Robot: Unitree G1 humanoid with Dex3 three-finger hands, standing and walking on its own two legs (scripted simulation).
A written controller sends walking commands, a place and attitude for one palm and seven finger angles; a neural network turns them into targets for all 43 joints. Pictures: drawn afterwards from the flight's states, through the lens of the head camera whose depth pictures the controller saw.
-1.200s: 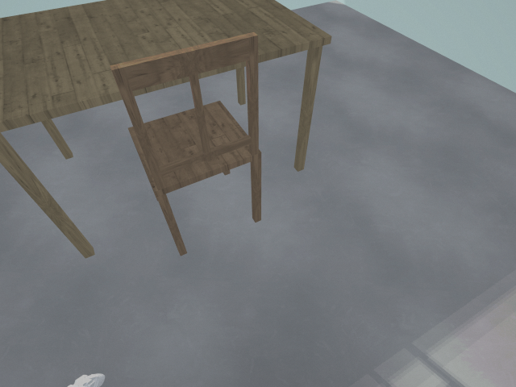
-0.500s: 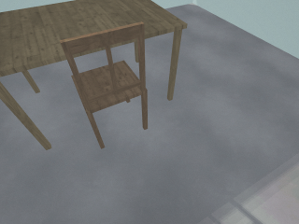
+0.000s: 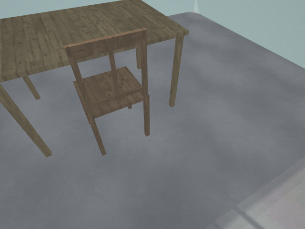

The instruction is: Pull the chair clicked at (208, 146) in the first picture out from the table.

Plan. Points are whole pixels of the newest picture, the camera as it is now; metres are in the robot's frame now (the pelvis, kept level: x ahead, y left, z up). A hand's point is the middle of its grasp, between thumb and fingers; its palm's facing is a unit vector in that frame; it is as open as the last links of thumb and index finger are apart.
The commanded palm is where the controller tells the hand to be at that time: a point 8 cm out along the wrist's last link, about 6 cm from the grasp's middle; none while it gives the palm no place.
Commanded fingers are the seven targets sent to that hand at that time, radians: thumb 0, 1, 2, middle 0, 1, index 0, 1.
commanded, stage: look at it before walking up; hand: left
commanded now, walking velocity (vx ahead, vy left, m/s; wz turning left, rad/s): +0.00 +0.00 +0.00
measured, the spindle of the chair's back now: (114, 74) +0.86 +0.25 -0.11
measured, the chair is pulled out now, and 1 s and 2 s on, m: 0.00 0.00 0.00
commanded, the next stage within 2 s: walk to a spot facing it in 0.24 s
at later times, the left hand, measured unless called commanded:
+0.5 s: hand out of the picture +0.06 +0.24 -0.16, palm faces -0.03 -0.94 -0.33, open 7.4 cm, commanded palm none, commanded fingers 0.00 0.90 0.90 -0.20 -0.30 -0.20 -0.30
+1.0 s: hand out of the picture +0.04 +0.17 -0.16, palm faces -0.18 -0.95 -0.24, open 7.4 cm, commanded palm none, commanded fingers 0.00 0.90 0.90 -0.20 -0.30 -0.20 -0.30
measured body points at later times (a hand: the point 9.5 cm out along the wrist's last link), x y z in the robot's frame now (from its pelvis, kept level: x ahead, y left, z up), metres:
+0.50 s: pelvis -0.01 +0.00 +0.00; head +0.00 +0.00 +0.45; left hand +0.06 +0.29 -0.14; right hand +0.06 -0.28 -0.14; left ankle -0.02 +0.14 -0.75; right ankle -0.01 -0.11 -0.75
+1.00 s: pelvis -0.03 -0.02 +0.00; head +0.00 -0.04 +0.45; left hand +0.05 +0.22 -0.14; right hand +0.00 -0.29 -0.15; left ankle -0.01 +0.15 -0.67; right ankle -0.02 -0.09 -0.75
